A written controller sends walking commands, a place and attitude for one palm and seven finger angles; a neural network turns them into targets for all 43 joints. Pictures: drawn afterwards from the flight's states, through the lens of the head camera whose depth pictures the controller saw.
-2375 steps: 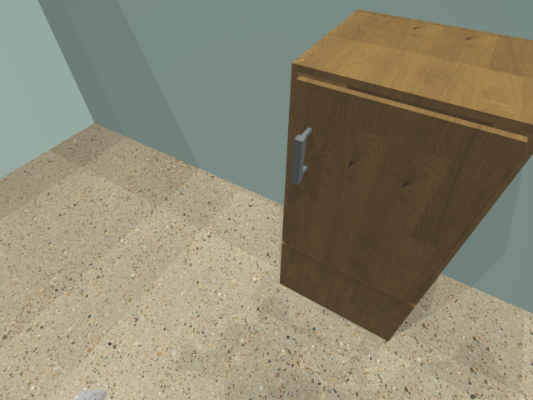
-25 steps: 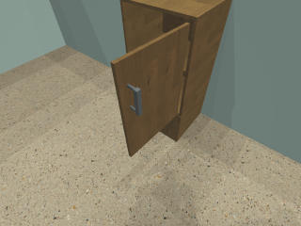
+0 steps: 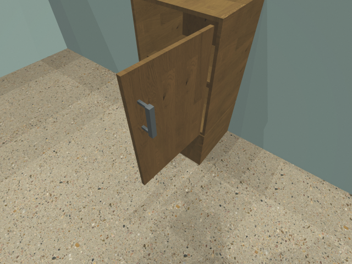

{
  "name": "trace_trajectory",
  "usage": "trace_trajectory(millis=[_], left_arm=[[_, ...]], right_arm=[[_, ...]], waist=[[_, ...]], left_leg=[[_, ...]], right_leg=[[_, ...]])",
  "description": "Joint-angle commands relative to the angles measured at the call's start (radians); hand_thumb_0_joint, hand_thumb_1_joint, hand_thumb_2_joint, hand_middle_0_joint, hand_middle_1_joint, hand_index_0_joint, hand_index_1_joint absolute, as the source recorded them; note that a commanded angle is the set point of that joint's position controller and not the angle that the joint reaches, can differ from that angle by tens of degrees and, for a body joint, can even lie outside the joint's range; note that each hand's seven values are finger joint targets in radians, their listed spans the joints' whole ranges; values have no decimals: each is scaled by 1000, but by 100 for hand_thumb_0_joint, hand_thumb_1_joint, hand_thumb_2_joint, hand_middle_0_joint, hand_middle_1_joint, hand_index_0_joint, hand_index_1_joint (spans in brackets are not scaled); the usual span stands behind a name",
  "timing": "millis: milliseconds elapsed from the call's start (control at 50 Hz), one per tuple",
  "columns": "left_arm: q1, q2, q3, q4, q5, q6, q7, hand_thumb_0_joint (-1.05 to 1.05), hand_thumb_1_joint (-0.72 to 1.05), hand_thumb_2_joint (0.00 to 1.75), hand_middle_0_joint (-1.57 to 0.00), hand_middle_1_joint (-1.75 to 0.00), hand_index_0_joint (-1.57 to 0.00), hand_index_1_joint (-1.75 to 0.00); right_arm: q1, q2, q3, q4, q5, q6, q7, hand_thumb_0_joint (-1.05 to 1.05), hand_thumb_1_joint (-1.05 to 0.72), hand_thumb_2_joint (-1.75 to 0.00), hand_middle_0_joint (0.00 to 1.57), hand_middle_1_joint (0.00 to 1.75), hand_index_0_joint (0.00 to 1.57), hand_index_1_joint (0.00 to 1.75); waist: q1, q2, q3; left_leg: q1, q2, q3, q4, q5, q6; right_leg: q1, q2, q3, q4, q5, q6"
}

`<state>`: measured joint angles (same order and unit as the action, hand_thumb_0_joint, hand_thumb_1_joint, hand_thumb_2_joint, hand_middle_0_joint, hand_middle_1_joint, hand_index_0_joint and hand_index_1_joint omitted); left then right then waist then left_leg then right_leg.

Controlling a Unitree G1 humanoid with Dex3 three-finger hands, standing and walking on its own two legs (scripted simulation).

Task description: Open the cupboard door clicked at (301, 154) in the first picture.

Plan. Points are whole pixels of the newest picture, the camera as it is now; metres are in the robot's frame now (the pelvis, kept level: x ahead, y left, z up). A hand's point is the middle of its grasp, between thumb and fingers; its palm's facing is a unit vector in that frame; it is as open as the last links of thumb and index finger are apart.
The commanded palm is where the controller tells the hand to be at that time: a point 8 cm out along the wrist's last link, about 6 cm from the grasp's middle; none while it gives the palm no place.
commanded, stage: look to check the result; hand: left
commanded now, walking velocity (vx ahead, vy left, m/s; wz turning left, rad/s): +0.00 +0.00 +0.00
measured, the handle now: (146, 119) +0.53 +0.12 -0.01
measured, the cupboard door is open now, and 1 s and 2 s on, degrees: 86 86 86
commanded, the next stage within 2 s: stand and wait in 0.42 s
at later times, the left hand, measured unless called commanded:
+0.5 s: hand out of the picture -0.03 +0.15 -0.18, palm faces +0.06 -0.98 -0.18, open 7.4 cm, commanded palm none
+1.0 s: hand out of the picture -0.02 +0.16 -0.17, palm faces +0.04 -0.98 -0.19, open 7.3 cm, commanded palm none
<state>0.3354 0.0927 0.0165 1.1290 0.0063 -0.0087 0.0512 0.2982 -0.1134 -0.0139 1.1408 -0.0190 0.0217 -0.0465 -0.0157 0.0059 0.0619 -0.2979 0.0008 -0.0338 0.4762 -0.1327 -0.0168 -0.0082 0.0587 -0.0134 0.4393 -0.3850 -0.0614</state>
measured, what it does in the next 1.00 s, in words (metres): stands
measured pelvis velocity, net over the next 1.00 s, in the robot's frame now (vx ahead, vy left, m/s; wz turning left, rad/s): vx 0.01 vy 0.00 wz -0.02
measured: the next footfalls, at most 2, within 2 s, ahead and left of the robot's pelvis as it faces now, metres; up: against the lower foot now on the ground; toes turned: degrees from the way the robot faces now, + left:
none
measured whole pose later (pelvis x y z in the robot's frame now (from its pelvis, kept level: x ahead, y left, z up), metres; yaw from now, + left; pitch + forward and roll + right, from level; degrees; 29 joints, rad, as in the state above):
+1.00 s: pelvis +0.01 +0.00 +0.00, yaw -1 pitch -3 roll +1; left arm 0.35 0.12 0.01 1.14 0.01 -0.01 0.05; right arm 0.27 -0.13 -0.01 1.15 -0.02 0.02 -0.05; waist -0.01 0.00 0.07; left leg -0.26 0.00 -0.02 0.46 -0.15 -0.02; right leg 0.03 0.05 0.00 0.40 -0.38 -0.06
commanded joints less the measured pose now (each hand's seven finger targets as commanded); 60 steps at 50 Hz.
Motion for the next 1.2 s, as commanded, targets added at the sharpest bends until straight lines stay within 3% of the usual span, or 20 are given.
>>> trace_trajectory(millis=[0,180,240,300,480,560,680,820,980,1060,1180], left_arm=[[124,97,14,-5,-5,-1,8,0,90,90,-20,-30,-20,-30],[144,106,13,0,-3,-3,10,0,90,90,-20,-30,-20,-30],[141,112,14,-2,-3,-2,11,0,90,90,-20,-30,-20,-30],[145,110,12,-1,-2,-1,10,0,90,90,-20,-30,-20,-30],[134,115,11,-2,-2,-1,7,0,90,90,-20,-30,-20,-30],[129,116,10,-4,-4,-1,5,0,90,90,-20,-30,-20,-30],[130,117,10,-3,-4,-2,5,0,90,90,-20,-30,-20,-30],[125,116,9,-4,-5,-1,3,0,90,90,-20,-30,-20,-30],[134,120,10,-1,-4,-4,5,0,90,90,-20,-30,-20,-30],[138,120,9,-1,-4,-4,5,0,90,90,-20,-30,-20,-30],[138,119,8,0,-4,-4,5,0,90,90,-20,-30,-20,-30]], right_arm=[[54,-85,-8,-28,0,-12,-8,0,-90,-90,20,30,20,30],[26,-103,-10,-34,5,-11,-11,0,-90,-90,20,30,20,30],[27,-106,-9,-32,4,-12,-11,0,-90,-90,20,30,20,30],[17,-108,-8,-32,4,-12,-12,0,-90,-90,20,30,20,30],[10,-114,-8,-33,4,-11,-10,0,-90,-90,20,30,20,30],[11,-115,-7,-30,2,-13,-10,0,-90,-90,20,30,20,30],[15,-116,-7,-29,3,-16,-9,0,-90,-90,20,30,20,30],[26,-116,-6,-23,1,-15,-8,0,-90,-90,20,30,20,30],[25,-115,-7,-22,3,-16,-8,0,-90,-90,20,30,20,30],[22,-114,-6,-20,3,-16,-8,0,-90,-90,20,30,20,30],[23,-117,-6,-22,5,-15,-8,0,-90,-90,20,30,20,30]], waist=[[8,-8,53],[13,-54,43],[8,-37,36],[10,-15,56],[13,-27,71],[11,4,66],[17,-27,53],[12,-4,71],[16,-37,55],[14,-14,57],[14,-30,66]], left_leg=[[123,74,-52,-22,142,64],[143,74,-34,1,171,66],[151,76,-28,2,184,65],[147,76,-26,1,174,63],[140,76,-32,-13,139,61],[149,80,-40,-28,139,60],[151,79,-44,-29,150,64],[149,79,-50,-47,126,61],[157,80,-43,-37,148,63],[161,79,-42,-39,143,63],[154,81,-39,-37,134,62]], right_leg=[[-179,-134,78,-121,305,16],[-160,-137,81,-124,427,42],[-150,-138,80,-115,448,39],[-161,-139,85,-120,434,39],[-165,-135,84,-138,374,40],[-167,-135,84,-134,336,25],[-154,-134,82,-139,336,29],[-167,-130,84,-140,277,15],[-158,-133,83,-141,325,25],[-162,-135,88,-140,325,23],[-166,-133,86,-145,324,29]])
